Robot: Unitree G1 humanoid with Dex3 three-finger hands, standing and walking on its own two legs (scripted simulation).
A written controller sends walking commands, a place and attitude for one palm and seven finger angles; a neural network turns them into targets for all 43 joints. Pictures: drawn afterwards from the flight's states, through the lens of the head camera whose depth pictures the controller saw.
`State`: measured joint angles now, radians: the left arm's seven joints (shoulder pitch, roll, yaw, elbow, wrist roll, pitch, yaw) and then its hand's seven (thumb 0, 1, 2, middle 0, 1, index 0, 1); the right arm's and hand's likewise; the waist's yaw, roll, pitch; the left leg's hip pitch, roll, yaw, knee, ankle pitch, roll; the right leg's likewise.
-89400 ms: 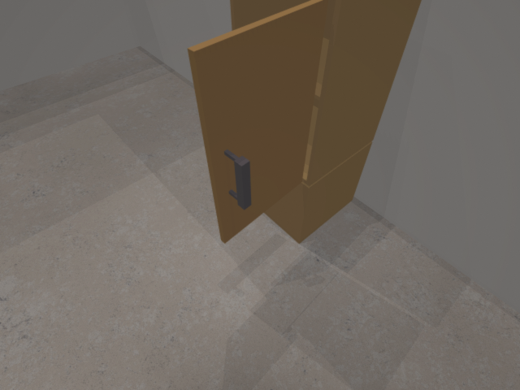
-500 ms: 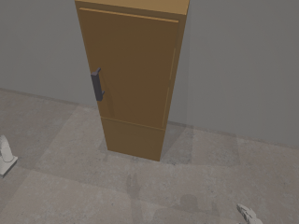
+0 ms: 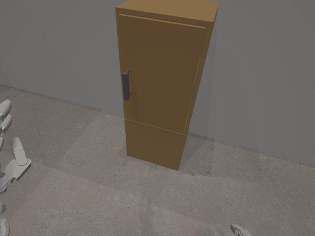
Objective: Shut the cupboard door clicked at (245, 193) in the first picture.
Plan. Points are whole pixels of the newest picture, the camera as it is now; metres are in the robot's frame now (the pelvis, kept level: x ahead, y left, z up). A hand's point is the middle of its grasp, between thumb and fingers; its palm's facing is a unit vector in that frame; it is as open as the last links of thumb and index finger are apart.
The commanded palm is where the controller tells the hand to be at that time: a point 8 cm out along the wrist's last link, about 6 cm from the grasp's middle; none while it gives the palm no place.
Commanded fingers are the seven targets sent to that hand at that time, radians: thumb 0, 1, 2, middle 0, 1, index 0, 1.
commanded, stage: stop stepping back and stand still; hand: left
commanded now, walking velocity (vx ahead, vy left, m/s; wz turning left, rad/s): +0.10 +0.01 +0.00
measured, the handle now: (127, 84) +0.84 +0.21 -0.06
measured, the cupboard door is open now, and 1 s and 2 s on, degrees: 0 0 0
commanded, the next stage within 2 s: let the arm hang, fingers relaxed in 0.14 s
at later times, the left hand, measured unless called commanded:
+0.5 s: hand out of the picture +0.09 +0.18 -0.15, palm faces +0.02 -0.99 -0.15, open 7.3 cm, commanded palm none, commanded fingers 0.00 0.90 0.90 -0.20 -0.30 -0.20 -0.30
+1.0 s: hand out of the picture -0.04 +0.21 -0.16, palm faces +0.03 -0.98 -0.20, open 7.3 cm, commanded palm none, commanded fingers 0.00 0.90 0.90 -0.20 -0.30 -0.20 -0.30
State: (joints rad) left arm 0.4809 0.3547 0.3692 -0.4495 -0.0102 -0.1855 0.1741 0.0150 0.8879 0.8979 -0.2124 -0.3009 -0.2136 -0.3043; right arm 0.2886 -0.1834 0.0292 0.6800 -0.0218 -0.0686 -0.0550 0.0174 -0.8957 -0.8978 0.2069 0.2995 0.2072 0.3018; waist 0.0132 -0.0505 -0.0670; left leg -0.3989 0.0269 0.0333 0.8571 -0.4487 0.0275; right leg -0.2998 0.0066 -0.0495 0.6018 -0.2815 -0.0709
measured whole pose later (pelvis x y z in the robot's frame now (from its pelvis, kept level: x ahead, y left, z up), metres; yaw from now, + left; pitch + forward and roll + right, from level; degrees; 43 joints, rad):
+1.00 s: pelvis -0.01 +0.03 +0.01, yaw +0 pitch -3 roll +0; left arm 0.34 0.15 0.01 1.15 0.02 0.01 0.03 0.00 0.91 0.90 -0.20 -0.30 -0.20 -0.30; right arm 0.32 -0.14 0.00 1.12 -0.02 0.02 -0.02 0.01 -0.90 -0.90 0.20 0.30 0.20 0.30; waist 0.00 0.02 0.02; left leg -0.20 0.01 0.08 0.42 -0.18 0.02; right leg -0.20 0.00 -0.01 0.42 -0.18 -0.01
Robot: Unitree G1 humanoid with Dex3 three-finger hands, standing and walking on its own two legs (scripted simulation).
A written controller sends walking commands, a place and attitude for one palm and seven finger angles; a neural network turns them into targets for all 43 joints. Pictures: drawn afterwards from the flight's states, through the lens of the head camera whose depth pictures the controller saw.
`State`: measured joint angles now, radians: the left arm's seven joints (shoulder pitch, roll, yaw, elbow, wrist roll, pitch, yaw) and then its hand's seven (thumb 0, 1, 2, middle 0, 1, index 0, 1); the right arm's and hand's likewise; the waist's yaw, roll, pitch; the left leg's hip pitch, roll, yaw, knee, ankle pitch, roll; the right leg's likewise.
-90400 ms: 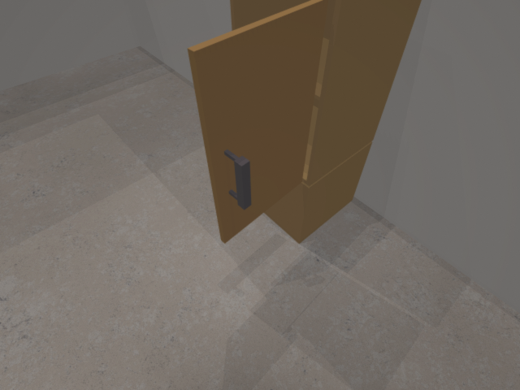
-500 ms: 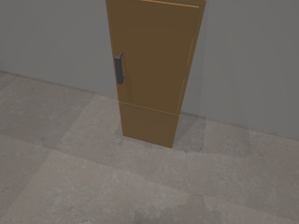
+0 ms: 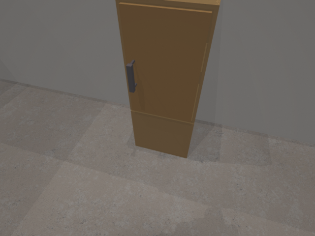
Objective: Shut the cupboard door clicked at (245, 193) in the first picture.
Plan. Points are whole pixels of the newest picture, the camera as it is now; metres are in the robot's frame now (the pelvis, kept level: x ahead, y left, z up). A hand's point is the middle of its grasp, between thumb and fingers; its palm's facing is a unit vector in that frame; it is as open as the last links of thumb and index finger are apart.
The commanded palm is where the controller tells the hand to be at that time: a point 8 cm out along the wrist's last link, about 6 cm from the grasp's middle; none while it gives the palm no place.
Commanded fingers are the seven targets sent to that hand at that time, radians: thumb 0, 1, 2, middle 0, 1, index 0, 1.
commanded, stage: let the arm hang, fingers relaxed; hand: left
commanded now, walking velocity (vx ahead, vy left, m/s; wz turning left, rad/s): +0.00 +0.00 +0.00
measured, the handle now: (132, 76) +0.85 +0.18 -0.07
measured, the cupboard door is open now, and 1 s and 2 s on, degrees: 0 0 0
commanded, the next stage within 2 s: look to check the result in 0.34 s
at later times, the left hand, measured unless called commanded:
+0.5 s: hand out of the picture -0.03 +0.16 -0.18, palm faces +0.03 -0.98 -0.18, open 7.3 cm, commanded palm none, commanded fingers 0.00 0.90 0.90 -0.20 -0.30 -0.20 -0.30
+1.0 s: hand out of the picture +0.02 +0.18 -0.17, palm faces +0.01 -0.98 -0.20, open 7.4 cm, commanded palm none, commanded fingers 0.00 0.90 0.90 -0.20 -0.30 -0.20 -0.30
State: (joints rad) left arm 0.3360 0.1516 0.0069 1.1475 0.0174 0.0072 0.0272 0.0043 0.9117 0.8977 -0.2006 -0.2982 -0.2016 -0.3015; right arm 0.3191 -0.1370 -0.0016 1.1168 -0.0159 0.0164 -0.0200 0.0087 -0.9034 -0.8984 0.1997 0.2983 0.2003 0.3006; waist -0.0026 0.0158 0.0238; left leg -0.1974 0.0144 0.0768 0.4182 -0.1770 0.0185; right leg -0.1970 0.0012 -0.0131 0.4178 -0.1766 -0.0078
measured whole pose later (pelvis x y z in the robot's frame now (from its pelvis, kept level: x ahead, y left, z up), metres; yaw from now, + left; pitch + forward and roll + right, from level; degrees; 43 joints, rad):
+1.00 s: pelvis +0.00 +0.00 +0.00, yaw +0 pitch -2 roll +0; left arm 0.26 0.17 0.02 1.12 0.02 -0.01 0.02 0.00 0.91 0.90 -0.20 -0.30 -0.20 -0.30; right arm 0.27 -0.17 -0.02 1.11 -0.02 0.01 -0.02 0.01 -0.90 -0.90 0.20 0.30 0.20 0.30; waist -0.01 0.00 0.04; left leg -0.20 0.02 0.08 0.41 -0.18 0.01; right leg -0.20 0.01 -0.01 0.41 -0.17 -0.02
